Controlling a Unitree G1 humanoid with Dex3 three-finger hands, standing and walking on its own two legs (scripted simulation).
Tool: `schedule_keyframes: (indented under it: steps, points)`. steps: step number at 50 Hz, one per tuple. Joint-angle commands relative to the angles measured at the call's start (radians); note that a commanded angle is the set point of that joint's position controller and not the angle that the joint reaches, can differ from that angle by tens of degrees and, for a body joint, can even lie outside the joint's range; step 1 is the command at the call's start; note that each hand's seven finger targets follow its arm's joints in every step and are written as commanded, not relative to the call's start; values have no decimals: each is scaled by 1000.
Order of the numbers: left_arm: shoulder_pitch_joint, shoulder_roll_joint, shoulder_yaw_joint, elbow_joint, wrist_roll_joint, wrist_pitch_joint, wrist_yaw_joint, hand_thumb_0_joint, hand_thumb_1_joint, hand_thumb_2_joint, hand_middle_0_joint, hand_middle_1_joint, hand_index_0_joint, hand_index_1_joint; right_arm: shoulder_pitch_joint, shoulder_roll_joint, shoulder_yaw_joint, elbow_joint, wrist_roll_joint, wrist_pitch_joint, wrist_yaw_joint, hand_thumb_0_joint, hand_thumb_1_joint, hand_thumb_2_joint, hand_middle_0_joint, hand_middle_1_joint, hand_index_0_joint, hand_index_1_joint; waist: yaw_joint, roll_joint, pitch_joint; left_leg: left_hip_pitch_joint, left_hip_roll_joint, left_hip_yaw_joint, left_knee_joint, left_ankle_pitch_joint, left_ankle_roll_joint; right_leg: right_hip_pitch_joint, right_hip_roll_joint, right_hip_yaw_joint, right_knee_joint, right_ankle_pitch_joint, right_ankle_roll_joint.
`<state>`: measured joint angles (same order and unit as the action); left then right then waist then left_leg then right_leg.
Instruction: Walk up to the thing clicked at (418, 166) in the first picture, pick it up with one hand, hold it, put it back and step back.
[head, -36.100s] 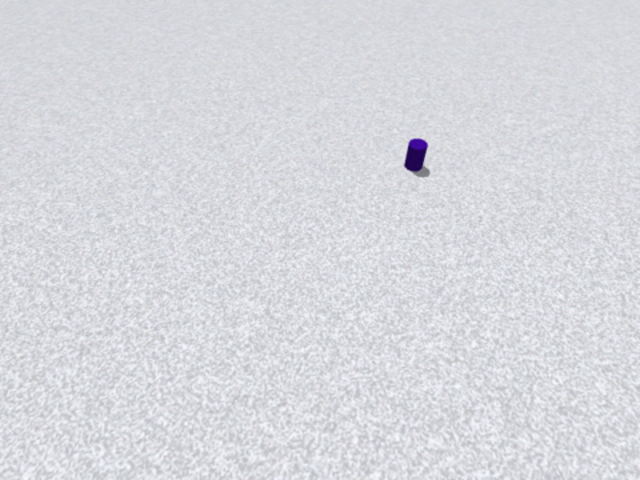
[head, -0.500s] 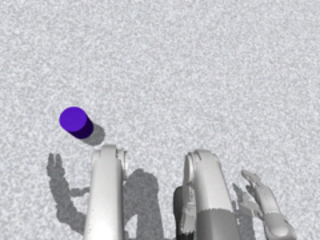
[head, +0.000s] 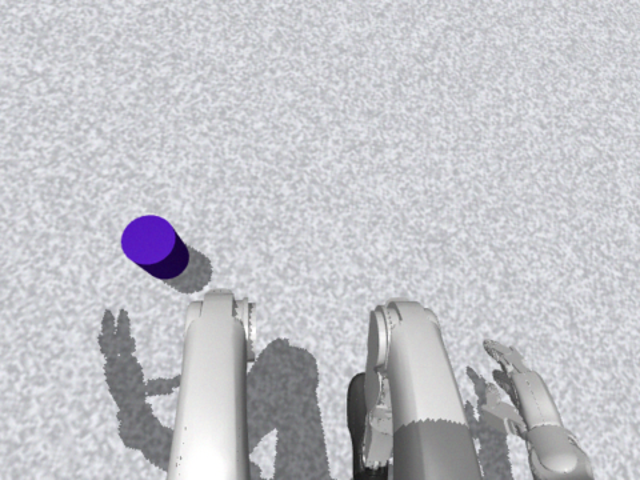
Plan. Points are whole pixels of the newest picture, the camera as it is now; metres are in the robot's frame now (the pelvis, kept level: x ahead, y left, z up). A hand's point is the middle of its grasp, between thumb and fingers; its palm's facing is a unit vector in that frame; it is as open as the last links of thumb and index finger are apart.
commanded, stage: go down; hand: left
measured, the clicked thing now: (158, 249) +0.43 +0.29 -0.34
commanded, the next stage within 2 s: stand in 1.66 s
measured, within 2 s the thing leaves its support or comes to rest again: neither
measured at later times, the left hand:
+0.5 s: hand out of the picture +0.30 +0.44 +0.02, palm faces +0.34 -0.93 -0.15, open 15.2 cm
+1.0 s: hand out of the picture +0.30 +0.43 +0.02, palm faces +0.33 -0.93 -0.15, open 14.8 cm
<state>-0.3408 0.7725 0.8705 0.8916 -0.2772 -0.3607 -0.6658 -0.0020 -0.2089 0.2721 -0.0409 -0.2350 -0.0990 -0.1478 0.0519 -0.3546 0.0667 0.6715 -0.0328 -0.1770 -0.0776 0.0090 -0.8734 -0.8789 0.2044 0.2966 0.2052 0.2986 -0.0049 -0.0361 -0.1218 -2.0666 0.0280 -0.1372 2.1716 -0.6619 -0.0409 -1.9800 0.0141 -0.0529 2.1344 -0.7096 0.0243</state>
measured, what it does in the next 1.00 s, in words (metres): stands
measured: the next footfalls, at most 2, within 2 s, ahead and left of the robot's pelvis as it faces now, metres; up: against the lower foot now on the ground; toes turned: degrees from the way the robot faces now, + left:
none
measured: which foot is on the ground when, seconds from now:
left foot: down 0.00-1.00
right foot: down 0.00-1.00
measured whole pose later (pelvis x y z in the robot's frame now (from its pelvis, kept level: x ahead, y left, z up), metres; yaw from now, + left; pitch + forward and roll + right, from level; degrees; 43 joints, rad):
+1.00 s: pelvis +0.00 +0.00 +0.01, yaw +0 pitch +32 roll -6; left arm -0.31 0.75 0.85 0.86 -0.27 -0.34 -0.65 0.00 -0.14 0.32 -0.04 -0.28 -0.13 -0.19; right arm 0.05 -0.35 0.06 0.67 -0.03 -0.18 -0.08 0.01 -0.87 -0.88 0.20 0.30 0.21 0.30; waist 0.00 -0.03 -0.13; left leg -2.04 0.03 -0.14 2.14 -0.66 -0.04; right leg -1.96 0.01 -0.05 2.11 -0.71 0.02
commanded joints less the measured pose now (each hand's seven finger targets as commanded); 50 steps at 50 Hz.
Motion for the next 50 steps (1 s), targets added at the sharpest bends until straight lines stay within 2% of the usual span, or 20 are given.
schedule_keyframes:
  steps: [1,2,3,6,7,14,17,22,27,28,31,32,37,38,39,40,41,42,43,50]
  points:
    - [-89,413,90,-177,-41,-60,-1,0,-172,317,-80,-272,-138,-187,78,-212,-78,-71,7,-37,-19,0,-896,-897,200,300,199,300,56,188,-575,450,-3,84,-286,100,60,266,21,-22,-254,101,-55]
    - [-97,414,86,-193,-39,-60,-2,0,-252,237,0,-192,-58,-107,79,-212,-81,-71,7,-38,-18,0,-845,-874,201,300,201,300,55,205,-578,459,-3,84,-289,108,59,264,21,-26,-251,110,-57]
    - [-102,418,90,-190,-40,-59,0,0,-172,317,-80,-272,-138,-187,77,-212,-79,-75,8,-38,-18,0,-896,-897,200,300,200,300,56,190,-573,458,-2,80,-291,103,60,255,22,-28,-253,106,-57]
    - [-72,401,89,-180,-36,-55,-1,0,-252,237,0,-192,-63,-107,79,-215,-83,-72,10,-38,-20,0,-843,-873,201,300,201,300,57,216,-578,492,-1,66,-311,104,56,229,24,-46,-229,114,-62]
    - [-98,407,87,-194,-36,-57,0,0,-172,317,-80,-272,-143,-187,82,-221,-85,-70,9,-36,-20,0,-896,-897,200,300,199,300,56,227,-563,499,1,62,-311,97,55,208,23,-46,-227,111,-63]
    - [-71,399,84,-192,-37,-56,3,0,-225,244,0,-198,-67,-114,76,-216,-87,-76,11,-35,-22,0,-842,-873,201,300,201,300,55,214,-564,480,-3,76,-312,86,58,241,23,-37,-251,97,-60]
    - [-99,404,82,-203,-37,-59,8,0,-145,328,-80,-283,-147,-197,70,-212,-84,-79,13,-38,-19,0,-895,-897,200,300,199,300,54,204,-546,464,1,64,-322,45,58,225,24,-40,-249,70,-59]
    - [-87,391,75,-209,-42,-53,4,0,-225,248,0,-203,-67,-117,80,-210,-86,-77,12,-40,-21,0,-843,-874,201,300,201,300,49,193,-560,461,-4,78,-305,101,59,262,21,-29,-264,105,-57]
    - [-79,390,75,-201,-37,-52,7,0,-139,348,-80,-302,-164,-217,80,-214,-85,-73,13,-38,-24,0,-895,-897,200,300,199,300,52,222,-565,499,-1,67,-317,110,57,234,22,-40,-241,121,-63]
    - [-69,375,73,-195,-37,-51,7,0,-202,268,0,-222,-84,-137,81,-213,-88,-74,12,-38,-22,0,-844,-874,201,300,201,300,51,210,-570,504,-1,66,-315,116,57,231,22,-42,-243,122,-63]
    - [-59,393,83,-190,-36,-53,9,0,-112,364,-80,-312,-165,-227,76,-211,-83,-78,12,-38,-22,0,-895,-896,200,300,199,300,60,206,-559,481,-2,72,-321,94,58,253,22,-36,-253,106,-60]
    - [-66,391,77,-202,-38,-54,9,0,-192,284,0,-232,-87,-147,72,-205,-82,-78,12,-38,-22,0,-841,-873,201,300,201,300,61,199,-567,475,-3,75,-315,99,59,261,22,-33,-258,108,-60]
    - [-71,381,74,-197,-37,-51,10,0,-100,367,-80,-317,-172,-230,78,-212,-87,-74,13,-38,-22,0,-895,-897,200,300,199,300,51,197,-563,482,-2,71,-316,110,59,250,23,-38,-250,116,-61]
    - [-73,402,84,-204,-33,-51,14,0,-180,287,0,-237,-92,-150,76,-210,-87,-80,13,-39,-21,0,-841,-873,201,300,201,300,61,194,-571,480,-2,70,-319,100,59,254,23,-36,-253,108,-61]
    - [-84,392,75,-217,-35,-54,12,0,-100,367,-80,-317,-172,-230,72,-207,-86,-80,13,-39,-22,0,-895,-897,200,300,199,300,58,211,-567,487,-2,72,-319,93,58,244,23,-34,-253,105,-62]
    - [-67,393,77,-207,-33,-50,14,0,-180,287,0,-237,-92,-150,77,-206,-87,-83,12,-37,-22,0,-839,-873,201,300,201,300,59,203,-571,483,-2,76,-320,92,59,267,22,-31,-265,101,-60]
    - [-60,376,65,-185,-35,-47,13,0,-100,367,-80,-317,-172,-230,71,-207,-84,-79,13,-37,-21,0,-895,-896,200,300,199,300,53,196,-539,460,-2,77,-323,77,59,259,21,-30,-268,88,-59]
    - [-74,373,61,-205,-35,-47,13,0,-180,287,0,-237,-92,-150,75,-206,-88,-83,13,-39,-21,0,-839,-873,201,300,201,300,52,182,-556,464,-1,77,-319,83,60,265,22,-26,-273,93,-57]
    - [-79,395,73,-213,-34,-48,15,0,-100,367,-80,-317,-172,-230,76,-203,-87,-82,12,-39,-21,0,-895,-897,200,300,199,300,56,178,-560,450,-3,81,-313,79,61,280,21,-20,-281,84,-55]
    - [-57,384,71,-230,-31,-46,21,0,-164,306,0,-253,-97,-166,79,-211,-87,-79,15,-38,-22,0,-840,-873,201,300,201,300,61,224,-587,516,-2,63,-337,111,56,258,22,-42,-251,126,-64]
